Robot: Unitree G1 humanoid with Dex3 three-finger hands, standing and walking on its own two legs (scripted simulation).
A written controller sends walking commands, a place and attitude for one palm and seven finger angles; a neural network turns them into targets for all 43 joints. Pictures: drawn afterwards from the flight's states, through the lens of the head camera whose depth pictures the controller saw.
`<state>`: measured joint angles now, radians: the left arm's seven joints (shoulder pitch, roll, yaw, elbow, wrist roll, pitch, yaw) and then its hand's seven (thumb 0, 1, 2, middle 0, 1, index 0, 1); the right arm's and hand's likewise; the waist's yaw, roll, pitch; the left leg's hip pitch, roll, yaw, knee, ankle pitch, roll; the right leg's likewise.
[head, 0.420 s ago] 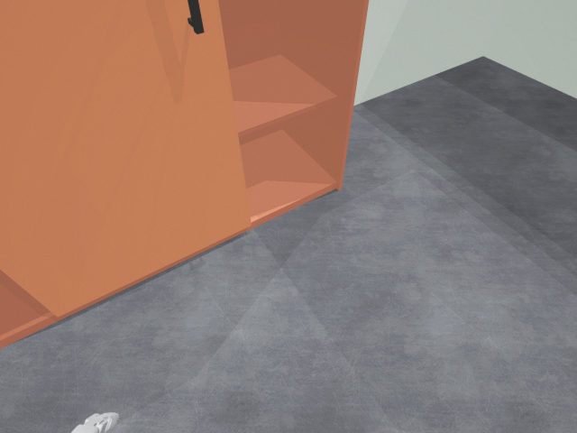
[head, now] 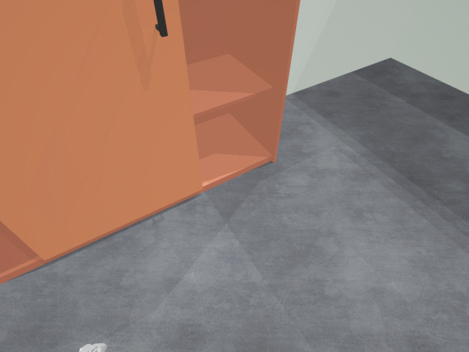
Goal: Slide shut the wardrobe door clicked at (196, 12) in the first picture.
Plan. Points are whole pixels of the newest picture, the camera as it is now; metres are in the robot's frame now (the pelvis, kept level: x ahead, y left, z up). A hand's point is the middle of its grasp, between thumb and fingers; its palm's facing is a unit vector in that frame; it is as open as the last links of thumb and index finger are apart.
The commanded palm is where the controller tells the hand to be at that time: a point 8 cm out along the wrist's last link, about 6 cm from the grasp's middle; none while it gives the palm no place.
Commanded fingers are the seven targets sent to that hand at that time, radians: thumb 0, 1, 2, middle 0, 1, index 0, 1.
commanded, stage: stand and wait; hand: left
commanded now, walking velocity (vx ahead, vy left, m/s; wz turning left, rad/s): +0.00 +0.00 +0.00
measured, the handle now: out of the picture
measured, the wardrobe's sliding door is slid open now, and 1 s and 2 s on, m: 0.49 0.49 0.49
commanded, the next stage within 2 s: look at it before walking up in 0.80 s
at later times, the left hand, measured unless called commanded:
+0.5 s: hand out of the picture +0.05 +0.25 -0.15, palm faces -0.03 -0.94 -0.34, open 7.4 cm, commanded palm none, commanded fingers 0.00 0.90 0.90 -0.20 -0.30 -0.20 -0.30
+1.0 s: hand out of the picture +0.04 +0.25 -0.15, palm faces -0.05 -0.95 -0.32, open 7.4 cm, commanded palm none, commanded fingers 0.00 0.90 0.90 -0.20 -0.30 -0.20 -0.30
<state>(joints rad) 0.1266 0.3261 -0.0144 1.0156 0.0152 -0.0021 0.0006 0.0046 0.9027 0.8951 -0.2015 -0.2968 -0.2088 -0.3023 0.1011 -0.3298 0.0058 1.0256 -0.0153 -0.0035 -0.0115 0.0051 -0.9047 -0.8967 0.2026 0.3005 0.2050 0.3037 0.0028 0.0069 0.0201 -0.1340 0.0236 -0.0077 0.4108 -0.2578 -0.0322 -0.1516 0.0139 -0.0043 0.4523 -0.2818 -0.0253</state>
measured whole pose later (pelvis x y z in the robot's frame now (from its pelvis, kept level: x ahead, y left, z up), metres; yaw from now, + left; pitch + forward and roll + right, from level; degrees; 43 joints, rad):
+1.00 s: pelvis -0.03 +0.01 +0.00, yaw +0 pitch -2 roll +0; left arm 0.15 0.33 -0.02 1.09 0.02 0.00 0.00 0.00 0.90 0.90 -0.20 -0.30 -0.21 -0.30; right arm 0.15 -0.32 0.01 1.12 -0.01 -0.01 0.00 0.01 -0.91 -0.90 0.20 0.30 0.20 0.30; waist 0.00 -0.01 0.03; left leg -0.14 0.01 0.00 0.36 -0.19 -0.02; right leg -0.15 0.00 0.00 0.38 -0.20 -0.01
